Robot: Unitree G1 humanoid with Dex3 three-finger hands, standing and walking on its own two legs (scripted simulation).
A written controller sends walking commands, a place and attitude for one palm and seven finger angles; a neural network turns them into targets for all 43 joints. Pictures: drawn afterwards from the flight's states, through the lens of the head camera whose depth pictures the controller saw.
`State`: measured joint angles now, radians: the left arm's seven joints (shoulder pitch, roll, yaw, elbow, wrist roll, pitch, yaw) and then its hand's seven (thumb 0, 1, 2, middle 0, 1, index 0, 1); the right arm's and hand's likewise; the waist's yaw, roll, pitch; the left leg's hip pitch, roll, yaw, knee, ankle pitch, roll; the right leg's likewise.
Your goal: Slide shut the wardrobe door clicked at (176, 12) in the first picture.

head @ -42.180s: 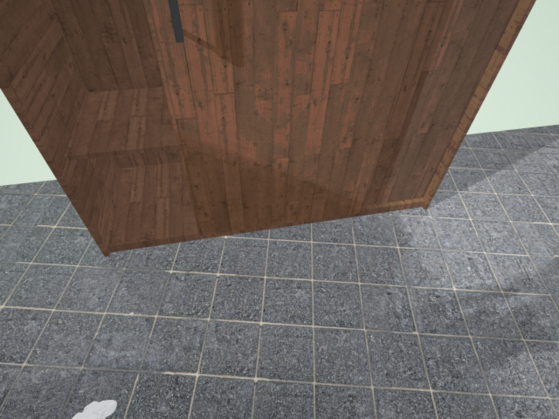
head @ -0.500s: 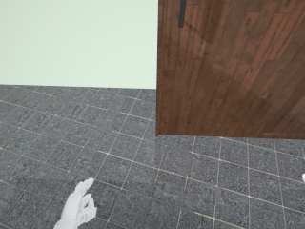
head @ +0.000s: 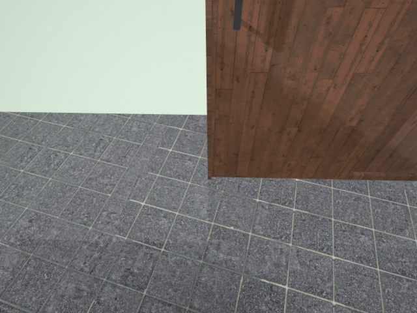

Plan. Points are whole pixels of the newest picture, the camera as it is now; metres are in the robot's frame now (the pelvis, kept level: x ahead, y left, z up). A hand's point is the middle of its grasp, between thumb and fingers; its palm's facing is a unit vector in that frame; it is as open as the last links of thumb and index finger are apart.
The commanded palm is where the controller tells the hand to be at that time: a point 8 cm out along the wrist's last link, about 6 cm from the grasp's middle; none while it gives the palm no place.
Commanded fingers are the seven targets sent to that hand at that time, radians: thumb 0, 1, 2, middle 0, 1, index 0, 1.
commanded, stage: let the arm hang, fingers relaxed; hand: right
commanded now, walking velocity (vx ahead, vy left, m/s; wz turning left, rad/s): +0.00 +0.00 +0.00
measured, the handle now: out of the picture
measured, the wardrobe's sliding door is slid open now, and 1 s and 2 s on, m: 0.00 0.00 0.00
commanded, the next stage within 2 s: look to check the result in 0.58 s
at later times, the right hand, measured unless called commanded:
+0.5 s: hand out of the picture +0.07 -0.19 -0.17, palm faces -0.02 +0.97 -0.22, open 7.4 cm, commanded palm none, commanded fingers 0.00 -0.90 -0.90 0.20 0.30 0.20 0.30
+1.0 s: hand out of the picture +0.10 -0.23 -0.15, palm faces -0.03 +0.94 -0.33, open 7.4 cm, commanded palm none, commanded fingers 0.00 -0.90 -0.90 0.20 0.30 0.20 0.30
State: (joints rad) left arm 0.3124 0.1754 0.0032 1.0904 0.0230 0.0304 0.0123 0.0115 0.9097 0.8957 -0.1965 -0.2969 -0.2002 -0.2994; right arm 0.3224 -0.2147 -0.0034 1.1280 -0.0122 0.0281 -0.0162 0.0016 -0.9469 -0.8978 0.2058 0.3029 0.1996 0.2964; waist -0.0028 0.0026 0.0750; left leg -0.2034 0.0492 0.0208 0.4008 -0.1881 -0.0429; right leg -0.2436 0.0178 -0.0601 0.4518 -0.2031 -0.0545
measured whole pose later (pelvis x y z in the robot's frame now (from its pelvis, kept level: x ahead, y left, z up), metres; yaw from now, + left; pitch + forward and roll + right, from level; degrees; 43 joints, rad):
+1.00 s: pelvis +0.03 +0.02 +0.01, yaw +0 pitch -1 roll +0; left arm 0.08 0.32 0.02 1.12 0.02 0.00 0.00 0.01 0.91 0.90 -0.20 -0.30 -0.20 -0.30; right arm 0.10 -0.32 -0.01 1.14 -0.01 -0.01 -0.01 0.00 -0.90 -0.90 0.20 0.30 0.20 0.30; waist 0.01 -0.01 0.06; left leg -0.11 0.04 0.02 0.31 -0.18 -0.03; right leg -0.13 0.01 -0.06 0.32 -0.18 -0.03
